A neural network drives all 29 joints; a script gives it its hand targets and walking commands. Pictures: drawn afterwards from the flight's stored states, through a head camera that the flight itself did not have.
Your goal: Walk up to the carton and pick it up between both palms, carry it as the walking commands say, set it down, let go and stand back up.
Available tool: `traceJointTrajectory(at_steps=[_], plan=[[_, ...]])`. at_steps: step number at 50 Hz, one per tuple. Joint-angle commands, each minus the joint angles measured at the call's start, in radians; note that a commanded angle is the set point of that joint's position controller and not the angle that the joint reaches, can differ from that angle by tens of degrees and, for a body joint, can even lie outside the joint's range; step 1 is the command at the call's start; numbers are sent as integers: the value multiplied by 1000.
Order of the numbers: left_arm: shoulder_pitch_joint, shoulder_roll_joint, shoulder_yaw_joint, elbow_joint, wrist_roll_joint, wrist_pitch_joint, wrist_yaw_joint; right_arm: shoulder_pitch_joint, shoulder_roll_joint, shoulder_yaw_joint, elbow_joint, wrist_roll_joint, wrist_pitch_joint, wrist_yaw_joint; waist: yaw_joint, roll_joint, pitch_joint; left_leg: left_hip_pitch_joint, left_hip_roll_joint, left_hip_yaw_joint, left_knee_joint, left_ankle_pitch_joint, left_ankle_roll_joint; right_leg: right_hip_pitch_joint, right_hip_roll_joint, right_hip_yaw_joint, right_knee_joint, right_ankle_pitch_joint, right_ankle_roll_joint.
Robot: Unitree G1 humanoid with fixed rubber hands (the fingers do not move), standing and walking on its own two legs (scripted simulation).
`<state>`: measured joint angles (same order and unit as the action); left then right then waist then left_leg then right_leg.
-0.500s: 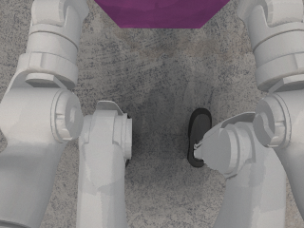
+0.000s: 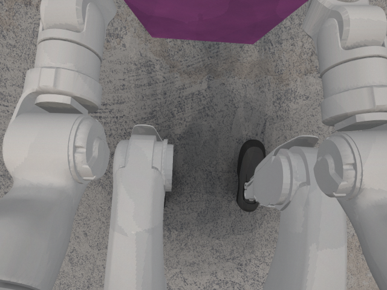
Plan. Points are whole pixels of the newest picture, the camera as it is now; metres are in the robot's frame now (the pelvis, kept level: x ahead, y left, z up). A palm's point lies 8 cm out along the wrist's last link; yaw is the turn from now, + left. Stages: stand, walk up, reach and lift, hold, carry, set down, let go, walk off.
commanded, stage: reach and lift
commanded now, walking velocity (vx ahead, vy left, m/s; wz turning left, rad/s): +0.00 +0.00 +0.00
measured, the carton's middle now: out of the picture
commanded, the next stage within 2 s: none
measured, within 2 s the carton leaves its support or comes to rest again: neither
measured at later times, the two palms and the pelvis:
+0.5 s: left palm out of the picture +0.54 +0.19 -0.05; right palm out of the picture +0.54 -0.12 -0.05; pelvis -0.01 +0.00 +0.05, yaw +1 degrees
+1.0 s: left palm out of the picture +0.52 +0.19 +0.02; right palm out of the picture +0.52 -0.12 +0.02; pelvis -0.01 +0.00 +0.10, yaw +1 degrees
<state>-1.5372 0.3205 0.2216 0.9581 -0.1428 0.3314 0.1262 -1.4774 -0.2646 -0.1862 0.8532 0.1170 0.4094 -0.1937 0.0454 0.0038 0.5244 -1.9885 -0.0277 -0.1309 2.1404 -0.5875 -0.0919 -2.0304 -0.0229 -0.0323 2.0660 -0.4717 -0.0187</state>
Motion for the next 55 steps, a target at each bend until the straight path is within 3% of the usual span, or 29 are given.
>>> traceJointTrajectory(at_steps=[1,3,4,6,8,10,12,13,14,16,17,18,23,24,26,29,30,35,37,38,40,42,43,44,46,51,52,54,55], plan=[[-645,-1245,-241,-317,-6,31,-339,-899,1063,327,-388,6,-64,346,37,39,-2242,544,-124,276,-303,256,73,926,160,-49,-203,219,21],[-624,-1260,-248,-332,0,48,-337,-905,1051,317,-390,12,-54,355,18,80,-2292,587,-123,269,-312,263,66,919,162,-50,-218,229,13],[-675,-1251,-296,-433,-38,43,-333,-931,1088,381,-469,56,-47,357,56,54,-2433,652,-133,273,-307,322,67,975,176,-43,-212,279,14],[-660,-1204,-239,-374,-13,47,-331,-855,1099,336,-357,17,-25,356,57,18,-2318,545,-129,290,-308,266,67,980,170,-21,-230,245,18],[-703,-1257,-308,-479,-53,43,-333,-833,1120,353,-421,27,-29,356,15,46,-2420,644,-136,266,-329,327,61,1009,173,-38,-238,294,15],[-627,-1270,-261,-393,-2,51,-331,-780,1134,329,-355,3,-22,363,46,65,-2342,611,-137,279,-354,281,61,963,174,-33,-268,241,13],[-660,-1276,-332,-519,-42,54,-327,-830,1132,390,-474,36,-18,357,32,69,-2548,732,-140,273,-350,396,58,1052,183,-29,-264,342,15],[-645,-1273,-318,-459,-43,62,-326,-870,1100,400,-492,25,-21,354,19,36,-2505,703,-148,257,-346,381,63,1058,182,-29,-254,340,16],[-647,-1255,-325,-512,-49,62,-325,-835,1127,398,-476,35,-10,354,47,55,-2533,719,-145,263,-361,394,62,1087,183,-17,-268,368,11],[-696,-1241,-340,-530,-67,66,-325,-815,1130,378,-455,18,5,348,-8,35,-2472,680,-146,251,-371,307,63,1067,181,-22,-277,280,14],[-675,-1280,-332,-518,-45,75,-323,-824,1150,398,-454,35,8,348,36,79,-2506,717,-150,266,-399,316,61,1099,184,-20,-297,288,14],[-663,-1291,-327,-466,-48,81,-317,-835,1085,375,-450,8,6,351,-20,57,-2447,711,-147,249,-384,300,53,1020,180,-31,-296,252,5],[-592,-1327,-310,-401,-15,80,-322,-760,1130,351,-382,-23,3,360,6,64,-2325,666,-147,246,-425,249,53,993,184,-35,-329,209,5],[-581,-1349,-325,-402,-25,83,-321,-791,1111,370,-450,-19,4,358,-22,69,-2405,746,-153,246,-428,297,51,1023,181,-37,-338,235,7],[-543,-1362,-347,-424,-32,80,-323,-781,1140,401,-504,-8,-6,361,6,63,-2480,775,-152,246,-424,338,53,1073,186,-25,-340,284,4],[-541,-1388,-364,-453,-43,87,-320,-742,1135,409,-475,-5,5,357,-22,68,-2464,778,-157,237,-465,337,49,1128,185,-29,-374,296,7],[-548,-1359,-360,-470,-41,88,-318,-774,1158,432,-517,17,5,353,5,70,-2500,788,-154,245,-456,328,56,1152,185,-9,-381,289,10],[-542,-1349,-348,-449,-35,93,-312,-768,1149,415,-477,2,18,352,4,51,-2436,768,-157,244,-496,291,56,1164,185,-8,-409,253,14],[-530,-1366,-377,-480,-40,92,-312,-726,1144,420,-500,-7,19,354,-28,54,-2454,830,-154,224,-511,310,56,1136,189,-16,-423,249,12],[-534,-1359,-379,-489,-47,90,-314,-723,1153,436,-482,6,19,356,3,66,-2442,789,-155,236,-504,320,51,1173,186,-7,-418,286,7],[-589,-1346,-425,-595,-73,86,-303,-752,1166,477,-575,28,19,351,-7,50,-2595,910,-164,239,-514,362,49,1238,198,-6,-434,320,7],[-512,-1356,-362,-465,-20,102,-305,-686,1130,409,-458,-14,27,350,-1,72,-2403,824,-154,236,-546,271,54,1150,189,-1,-462,213,4],[-541,-1366,-390,-489,-47,99,-310,-699,1171,428,-475,2,27,349,-6,68,-2430,869,-153,233,-562,279,55,1215,190,2,-477,239,3],[-521,-1385,-381,-474,-39,102,-312,-659,1161,397,-417,-24,32,353,-42,60,-2389,850,-151,219,-563,248,53,1162,189,-10,-478,196,2],[-555,-1349,-369,-505,-36,88,-316,-672,1196,427,-432,-11,30,352,5,56,-2402,827,-153,239,-571,258,58,1225,185,17,-499,212,7],[-491,-1383,-390,-499,-41,102,-315,-684,1184,445,-472,6,31,353,2,73,-2452,897,-151,218,-601,279,65,1251,183,15,-513,217,10],[-512,-1378,-395,-509,-27,104,-316,-617,1205,433,-428,-15,42,357,-20,65,-2444,895,-154,225,-622,272,52,1264,188,-1,-533,240,12],[-529,-1375,-451,-606,-63,99,-314,-653,1200,472,-533,4,36,353,-40,48,-2561,967,-156,215,-615,328,52,1329,193,-4,-533,303,10],[-486,-1372,-407,-505,-46,112,-314,-638,1172,438,-497,-10,45,352,-27,49,-2499,946,-153,217,-630,295,55,1319,190,10,-549,256,6]])
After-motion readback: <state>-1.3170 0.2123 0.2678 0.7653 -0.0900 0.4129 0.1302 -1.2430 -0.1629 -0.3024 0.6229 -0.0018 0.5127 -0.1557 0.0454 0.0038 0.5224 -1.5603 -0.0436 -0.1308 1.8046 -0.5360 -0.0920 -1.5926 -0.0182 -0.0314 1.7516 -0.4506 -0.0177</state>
